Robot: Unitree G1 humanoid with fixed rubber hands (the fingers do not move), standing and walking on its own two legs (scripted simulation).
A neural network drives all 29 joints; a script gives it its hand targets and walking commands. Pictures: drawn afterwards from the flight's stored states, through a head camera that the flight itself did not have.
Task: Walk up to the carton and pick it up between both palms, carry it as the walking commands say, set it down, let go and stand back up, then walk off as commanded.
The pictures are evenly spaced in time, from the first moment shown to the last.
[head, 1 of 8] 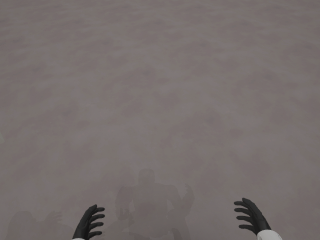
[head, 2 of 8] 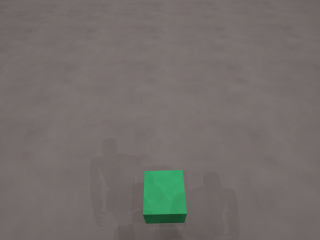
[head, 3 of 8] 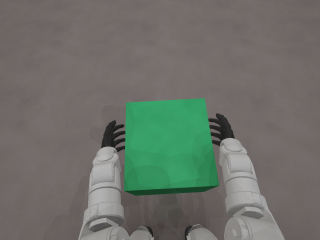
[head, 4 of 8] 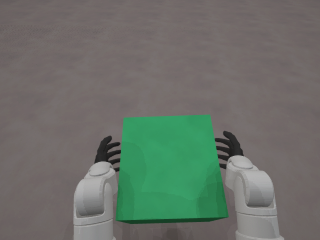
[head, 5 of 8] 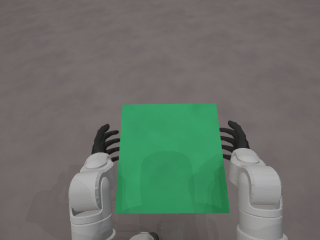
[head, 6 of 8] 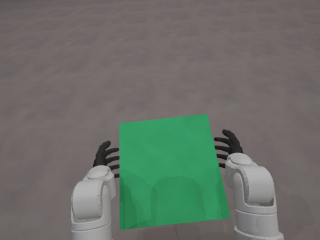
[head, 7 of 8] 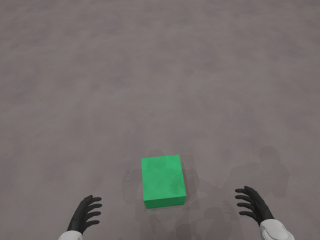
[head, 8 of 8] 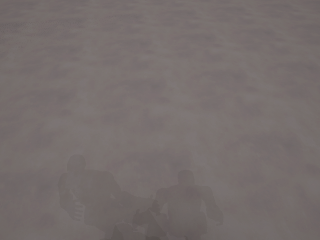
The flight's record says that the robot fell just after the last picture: no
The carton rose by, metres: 0.69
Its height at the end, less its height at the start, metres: +0.00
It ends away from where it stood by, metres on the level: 4.16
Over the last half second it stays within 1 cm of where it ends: yes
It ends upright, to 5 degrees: yes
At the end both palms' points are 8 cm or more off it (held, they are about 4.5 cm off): yes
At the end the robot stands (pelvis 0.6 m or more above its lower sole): yes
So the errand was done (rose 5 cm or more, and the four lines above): yes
